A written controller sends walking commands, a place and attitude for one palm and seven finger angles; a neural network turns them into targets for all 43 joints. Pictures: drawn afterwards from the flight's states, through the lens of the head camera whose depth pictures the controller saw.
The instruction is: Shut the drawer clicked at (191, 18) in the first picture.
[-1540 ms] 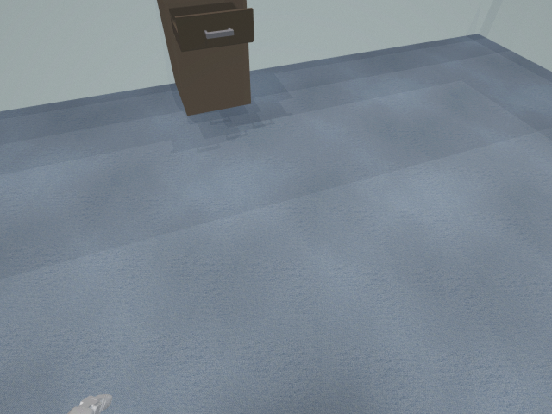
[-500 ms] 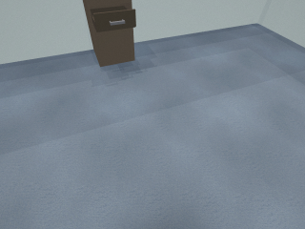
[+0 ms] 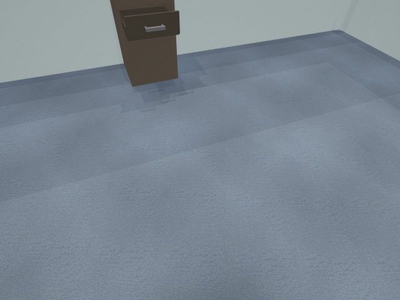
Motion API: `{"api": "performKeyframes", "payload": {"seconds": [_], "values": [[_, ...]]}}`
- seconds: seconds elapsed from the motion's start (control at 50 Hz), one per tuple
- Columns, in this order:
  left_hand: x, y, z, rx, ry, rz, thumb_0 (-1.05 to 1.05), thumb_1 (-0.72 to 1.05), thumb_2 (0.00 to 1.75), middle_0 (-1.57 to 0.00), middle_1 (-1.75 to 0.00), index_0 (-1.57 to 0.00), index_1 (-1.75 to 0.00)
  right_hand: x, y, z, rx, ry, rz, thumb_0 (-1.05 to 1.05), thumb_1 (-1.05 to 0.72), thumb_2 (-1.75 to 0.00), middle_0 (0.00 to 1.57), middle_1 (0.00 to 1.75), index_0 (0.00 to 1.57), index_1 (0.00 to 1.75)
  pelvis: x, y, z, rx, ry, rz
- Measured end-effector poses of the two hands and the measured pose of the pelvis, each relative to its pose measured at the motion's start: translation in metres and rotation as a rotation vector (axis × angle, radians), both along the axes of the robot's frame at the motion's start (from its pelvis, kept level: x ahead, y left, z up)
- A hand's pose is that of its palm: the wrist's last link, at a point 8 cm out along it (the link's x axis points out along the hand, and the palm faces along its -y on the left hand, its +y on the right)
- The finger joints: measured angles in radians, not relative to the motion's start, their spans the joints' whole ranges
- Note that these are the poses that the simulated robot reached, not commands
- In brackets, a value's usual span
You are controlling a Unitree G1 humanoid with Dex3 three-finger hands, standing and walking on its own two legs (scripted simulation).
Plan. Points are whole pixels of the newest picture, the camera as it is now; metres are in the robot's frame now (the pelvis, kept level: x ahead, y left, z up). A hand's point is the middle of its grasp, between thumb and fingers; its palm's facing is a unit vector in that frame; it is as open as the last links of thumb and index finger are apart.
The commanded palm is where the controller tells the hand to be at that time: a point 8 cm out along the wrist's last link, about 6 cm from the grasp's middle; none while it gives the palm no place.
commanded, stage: walk to a spot facing it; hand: left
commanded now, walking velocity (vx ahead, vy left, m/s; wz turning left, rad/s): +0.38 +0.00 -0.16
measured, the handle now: (154, 27) +1.82 +0.42 -0.21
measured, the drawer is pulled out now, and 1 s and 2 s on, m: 0.19 0.19 0.19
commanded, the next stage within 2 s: none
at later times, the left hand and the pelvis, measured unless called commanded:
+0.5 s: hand out of the picture +0.12 +0.18 -0.19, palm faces -0.09 -0.99 -0.15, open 7.4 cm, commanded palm none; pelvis +0.11 +0.00 -0.01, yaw -5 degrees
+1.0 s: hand (161, 237) +0.32 +0.13 -0.19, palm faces +0.01 -0.99 -0.15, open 7.3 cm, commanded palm none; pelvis +0.32 -0.05 -0.01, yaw -4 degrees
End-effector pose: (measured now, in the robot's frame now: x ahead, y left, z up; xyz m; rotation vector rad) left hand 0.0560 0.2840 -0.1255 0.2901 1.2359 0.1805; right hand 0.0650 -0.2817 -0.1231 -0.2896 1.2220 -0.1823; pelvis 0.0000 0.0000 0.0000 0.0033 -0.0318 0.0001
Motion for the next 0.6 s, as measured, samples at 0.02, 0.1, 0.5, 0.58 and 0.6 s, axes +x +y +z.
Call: {"api": "performKeyframes", "payload": {"seconds": [0.02, 0.1, 0.5, 0.58, 0.6], "values": [[0.000, 0.000, 0.000, 0.000, 0.000, 0.000, 0.00, 0.90, 0.90, -0.20, -0.30, -0.20, -0.30, 0.000, 0.000, 0.000, 0.000, 0.000, 0.001, 0.00, -0.91, -0.89, 0.20, 0.30, 0.20, 0.30, 0.000, 0.000, 0.000, 0.000, 0.000, 0.000], [-0.003, -0.006, -0.004, -0.009, 0.010, 0.010, 0.00, 0.90, 0.90, -0.20, -0.30, -0.20, -0.30, -0.002, 0.005, -0.004, 0.010, 0.010, -0.005, 0.00, -0.91, -0.90, 0.20, 0.30, 0.20, 0.30, 0.004, 0.000, -0.002, -0.001, 0.002, -0.005], [0.069, -0.051, -0.035, -0.163, 0.180, -0.026, 0.01, 0.90, 0.90, -0.20, -0.30, -0.20, -0.30, -0.080, 0.089, -0.016, 0.142, 0.324, -0.279, 0.00, -0.91, -0.89, 0.20, 0.29, 0.20, 0.30, 0.109, 0.005, -0.011, -0.008, 0.034, -0.084], [0.159, -0.067, -0.031, -0.143, 0.060, -0.083, 0.01, 0.91, 0.90, -0.20, -0.30, -0.20, -0.30, -0.090, 0.092, -0.015, 0.183, 0.457, -0.329, 0.00, -0.91, -0.89, 0.20, 0.30, 0.20, 0.30, 0.141, -0.010, -0.016, -0.009, 0.035, -0.098], [0.181, -0.072, -0.032, -0.136, 0.027, -0.097, 0.01, 0.92, 0.90, -0.20, -0.30, -0.20, -0.30, -0.088, 0.089, -0.016, 0.191, 0.481, -0.341, 0.00, -0.91, -0.89, 0.20, 0.30, 0.20, 0.30, 0.150, -0.016, -0.019, -0.010, 0.034, -0.101]]}}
